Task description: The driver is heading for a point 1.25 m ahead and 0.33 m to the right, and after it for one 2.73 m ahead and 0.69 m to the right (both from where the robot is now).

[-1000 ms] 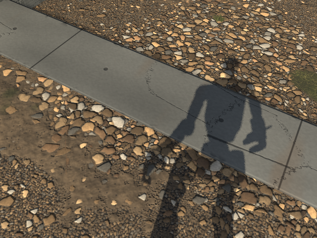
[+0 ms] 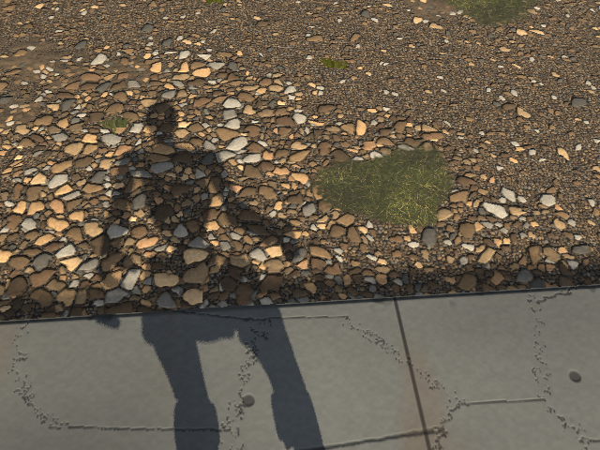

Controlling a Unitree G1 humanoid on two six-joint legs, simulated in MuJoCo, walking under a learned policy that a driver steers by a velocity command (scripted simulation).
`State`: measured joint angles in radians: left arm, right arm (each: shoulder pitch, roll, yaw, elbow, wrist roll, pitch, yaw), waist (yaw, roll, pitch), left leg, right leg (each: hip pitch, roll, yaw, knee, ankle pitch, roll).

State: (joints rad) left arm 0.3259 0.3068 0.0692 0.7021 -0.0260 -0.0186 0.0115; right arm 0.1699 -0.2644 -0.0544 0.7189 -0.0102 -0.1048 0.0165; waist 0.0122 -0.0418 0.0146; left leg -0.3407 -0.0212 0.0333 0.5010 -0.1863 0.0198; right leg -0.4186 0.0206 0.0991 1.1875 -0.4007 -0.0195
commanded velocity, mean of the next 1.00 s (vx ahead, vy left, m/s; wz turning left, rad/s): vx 0.50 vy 0.00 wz -0.55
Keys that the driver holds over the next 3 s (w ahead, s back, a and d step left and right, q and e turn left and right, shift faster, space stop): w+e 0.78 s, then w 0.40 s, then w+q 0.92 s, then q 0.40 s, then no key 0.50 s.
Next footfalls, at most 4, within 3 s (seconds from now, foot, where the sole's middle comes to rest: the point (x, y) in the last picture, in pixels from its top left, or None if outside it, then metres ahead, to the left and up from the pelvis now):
0.42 right None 0.38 -0.21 -0.77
0.88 left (368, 364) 0.69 -0.14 -0.77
1.38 right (494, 334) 0.78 -0.46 -0.77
2.10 left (423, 241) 1.21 -0.37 -0.94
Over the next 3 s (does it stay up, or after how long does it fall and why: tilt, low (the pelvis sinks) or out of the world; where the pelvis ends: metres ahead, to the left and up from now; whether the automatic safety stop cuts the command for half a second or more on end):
stays up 1.25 -0.50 -0.17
